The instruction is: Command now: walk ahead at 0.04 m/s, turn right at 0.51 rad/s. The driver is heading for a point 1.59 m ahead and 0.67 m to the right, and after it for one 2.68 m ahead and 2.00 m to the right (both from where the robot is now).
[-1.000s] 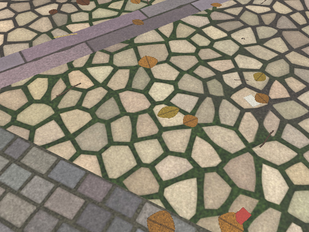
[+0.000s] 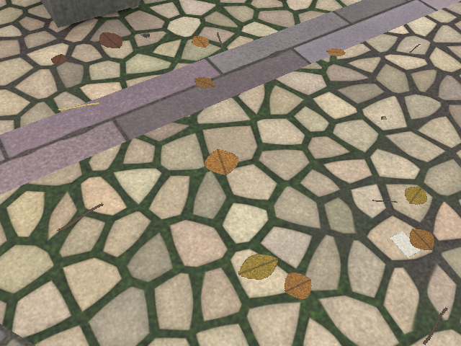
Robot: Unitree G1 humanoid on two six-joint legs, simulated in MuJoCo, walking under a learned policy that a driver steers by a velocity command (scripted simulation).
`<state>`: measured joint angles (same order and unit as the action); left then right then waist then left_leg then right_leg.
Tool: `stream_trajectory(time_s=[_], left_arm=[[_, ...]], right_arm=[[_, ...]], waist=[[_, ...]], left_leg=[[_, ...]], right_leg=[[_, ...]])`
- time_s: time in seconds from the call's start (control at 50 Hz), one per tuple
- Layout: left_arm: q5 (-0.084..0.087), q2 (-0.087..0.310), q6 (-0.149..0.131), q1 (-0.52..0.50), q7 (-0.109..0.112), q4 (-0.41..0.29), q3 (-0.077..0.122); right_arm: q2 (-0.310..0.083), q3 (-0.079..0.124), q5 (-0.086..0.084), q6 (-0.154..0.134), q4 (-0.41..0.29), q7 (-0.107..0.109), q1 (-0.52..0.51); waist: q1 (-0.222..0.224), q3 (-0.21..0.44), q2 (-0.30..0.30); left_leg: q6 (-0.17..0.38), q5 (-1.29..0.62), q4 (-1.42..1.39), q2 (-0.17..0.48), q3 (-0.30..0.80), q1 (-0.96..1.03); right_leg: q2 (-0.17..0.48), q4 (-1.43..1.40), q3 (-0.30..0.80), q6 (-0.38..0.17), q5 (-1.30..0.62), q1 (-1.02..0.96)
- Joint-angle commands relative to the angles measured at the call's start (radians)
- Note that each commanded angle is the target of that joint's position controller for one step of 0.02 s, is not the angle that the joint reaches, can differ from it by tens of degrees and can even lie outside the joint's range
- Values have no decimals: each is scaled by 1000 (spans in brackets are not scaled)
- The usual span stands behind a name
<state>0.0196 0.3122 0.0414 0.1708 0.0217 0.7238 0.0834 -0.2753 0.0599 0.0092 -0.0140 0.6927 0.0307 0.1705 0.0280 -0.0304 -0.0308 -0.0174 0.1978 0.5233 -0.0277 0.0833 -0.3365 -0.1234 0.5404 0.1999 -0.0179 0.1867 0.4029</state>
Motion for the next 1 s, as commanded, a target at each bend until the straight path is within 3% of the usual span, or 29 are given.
stream_trajectory(time_s=[0.02, 0.04, 0.06, 0.08, 0.1, 0.16, 0.24, 0.34, 0.38, 0.4, 0.42, 0.44, 0.46, 0.48, 0.5, 0.52, 0.54, 0.58, 0.66, 0.72, 0.8, 0.84, 0.86, 0.88, 0.9, 0.92, 0.94, 0.98, 1.0], left_arm=[[-3, 100, -22, -7, 2, -107, 25], [-9, 159, -25, 30, -1, -84, 45], [-2, 167, -17, 57, 0, -56, 54], [-3, 147, -3, 76, 7, -38, 53], [-3, 127, 7, 76, 8, -38, 48], [9, 79, 12, 1, 0, -88, 29], [4, 57, 10, -52, -19, -135, 12], [3, 81, 21, -27, -40, -153, 23], [0, 84, 22, 47, -43, -130, 34], [-1, 129, 21, 85, -33, -124, 50], [-8, 269, 16, 111, -14, -143, 79], [-45, 252, -7, 112, -26, -162, 68], [-45, 218, -27, 111, -29, -148, 59], [-18, 184, -39, 93, -25, -131, 52], [4, 147, -40, 74, -19, -130, 40], [7, 135, -41, 54, -14, -133, 29], [-2, 130, -43, 49, -9, -138, 23], [-15, 130, -54, 61, 0, -138, 22], [-6, 161, -67, 95, 6, -118, 32], [2, 174, -68, 114, 1, -106, 36], [-1, 152, -72, 141, -13, -84, 24], [-3, 121, -70, 134, -18, -81, 12], [-7, 86, -71, 133, -18, -81, 0], [-16, 25, -76, 118, -17, -94, -20], [8, 0, -92, 149, -12, -138, -29], [21, 101, -102, 120, -5, -132, -6], [20, 132, -108, 89, -7, -123, 5], [-4, 104, -115, 59, -17, -115, 0], [-9, 89, -118, 46, -24, -116, -1]], right_arm=[[-228, 66, 57, -9, -62, 1, 58], [-171, 48, 48, -12, -86, 4, 9], [-133, 39, 30, -13, -95, 8, -36], [-120, 35, 13, -12, -100, 10, -61], [-114, 30, 4, -10, -98, 12, -62], [-125, 35, 10, 4, -84, 18, -14], [-171, 56, 6, 20, -74, 20, 7], [-202, 71, -21, 20, -61, 1, -11], [-185, 69, -41, 16, -48, -1, -17], [-147, 60, -30, 11, -25, -5, 40], [-65, 29, 34, 9, -74, -12, 34], [-107, 40, 22, 5, -104, -2, -71], [-145, 51, -2, 6, -101, 1, -94], [-153, 58, -10, 4, -93, 0, -84], [-157, 63, -8, 1, -80, 1, -84], [-160, 66, -6, -2, -81, -1, -83], [-154, 65, -8, -11, -81, -7, -83], [-142, 63, -11, -34, -73, -17, -84], [-105, 47, -13, -65, -69, -31, -126], [-106, 42, -23, -79, -72, -45, -145], [-116, 38, -33, -100, -71, -57, -128], [-116, 41, -29, -108, -50, -54, -59], [-127, 45, -22, -112, -37, -48, 7], [-170, 54, -8, -114, -17, -40, 133], [-293, 85, 7, -105, 20, -45, 224], [-234, 74, -10, -104, 28, -54, 236], [-177, 55, -18, -105, 25, -53, 211], [-131, 35, -10, -96, 14, -48, 155], [-119, 27, -6, -94, 12, -45, 141]], waist=[[-20, 105, 319], [-5, 101, 234], [11, 86, 171], [16, 80, 145], [4, 67, 149], [-38, 63, 181], [-71, 105, 212], [-56, 108, 232], [-10, 115, 200], [-9, 130, 87], [-39, 144, -274], [40, 180, -224], [43, 165, -128], [19, 134, -98], [14, 103, -80], [4, 66, -109], [-4, 49, -131], [-5, 51, -121], [14, 38, -120], [26, 26, -120], [24, 19, -114], [-22, 26, -100], [-57, 47, -89], [-106, 109, 16], [-87, 141, 298], [-111, 59, 256], [-102, -12, 195], [-75, -29, 138], [-65, -30, 139]], left_leg=[[261, -195, -256, 429, 440, 172], [275, -241, -237, 419, 384, 157], [230, -252, -213, 353, 275, 155], [194, -248, -193, 303, 201, 177], [194, -306, -184, 293, 158, 184], [215, -373, -185, 267, 61, 238], [234, -387, -174, 309, 18, 277], [216, -384, -132, 343, -25, 243], [146, -313, -34, 313, -83, 180], [64, -165, 101, 262, -159, 61], [-51, 396, 434, 123, -244, -262], [-69, 513, 618, 43, -81, -356], [-53, 435, 674, 65, -32, -372], [-34, 330, 636, 86, -18, -401], [-27, 254, 593, 100, -14, -420], [-27, 185, 557, 97, -13, -412], [-28, 131, 535, 83, -21, -394], [-30, 56, 434, 66, -24, -368], [-42, -11, 190, 32, -22, -267], [-40, -6, 82, 21, -23, -189], [-5, -13, 5, 26, -37, -51], [25, -31, -74, 19, -61, 88], [46, -12, -91, 50, -34, 193], [98, 75, -132, 185, 119, 355], [248, 355, -262, 365, 514, 503], [296, 529, -319, 422, 665, 482], [273, 492, -313, 389, 577, 439], [238, 300, -326, 309, 402, 383], [223, 212, -340, 280, 336, 344]], right_leg=[[-3, 348, -60, 15, 430, 208], [47, 508, -42, 42, 390, 202], [55, 574, -54, 61, 334, 206], [64, 626, -68, 80, 285, 225], [70, 673, -75, 98, 256, 245], [97, 587, -141, 132, 200, 260], [144, 384, -187, 132, 215, 155], [133, 136, -258, 69, 168, -12], [101, -85, -278, 10, -5, -166], [140, -162, -180, -33, -180, -317], [432, -141, 212, -172, -623, -502], [524, -163, 321, -349, -645, -417], [461, -199, 253, -327, -396, -398], [397, -229, 216, -267, -84, -390], [365, -266, 215, -229, 168, -371], [343, -306, 223, -220, 294, -329], [327, -334, 228, -217, 330, -302], [312, -351, 212, -211, 284, -307], [284, -331, 181, -203, 204, -270], [287, -311, 206, -207, 226, -221], [301, -278, 255, -198, 250, -179], [259, -219, 245, -169, 248, -138], [224, -148, 218, -141, 237, -93], [154, 82, 122, -92, 248, 7], [35, 369, -45, -38, 345, 263], [74, 546, -33, -21, 396, 420], [111, 610, -16, -29, 311, 464], [169, 589, -75, -21, 172, 453], [194, 553, -86, -15, 123, 417]])
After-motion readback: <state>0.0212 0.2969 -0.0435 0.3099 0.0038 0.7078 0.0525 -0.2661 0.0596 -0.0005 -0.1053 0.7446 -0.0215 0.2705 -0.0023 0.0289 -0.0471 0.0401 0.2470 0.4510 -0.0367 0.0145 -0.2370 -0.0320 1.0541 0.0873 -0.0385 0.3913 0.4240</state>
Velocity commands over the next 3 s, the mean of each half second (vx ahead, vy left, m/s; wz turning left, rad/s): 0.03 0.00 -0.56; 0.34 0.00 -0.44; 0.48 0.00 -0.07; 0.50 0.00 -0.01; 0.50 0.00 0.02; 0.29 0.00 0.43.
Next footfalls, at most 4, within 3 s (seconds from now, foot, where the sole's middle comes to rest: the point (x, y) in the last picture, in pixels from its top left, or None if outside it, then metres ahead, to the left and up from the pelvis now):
0.40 right None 0.01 -0.14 -0.77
0.88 left None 0.22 0.02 -0.77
1.34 right None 0.36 -0.35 -0.77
1.86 left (338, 260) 0.75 -0.31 -0.77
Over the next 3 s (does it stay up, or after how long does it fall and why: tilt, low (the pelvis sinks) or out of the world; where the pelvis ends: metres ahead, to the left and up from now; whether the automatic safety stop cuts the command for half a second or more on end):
stays up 1.03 -0.60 -0.01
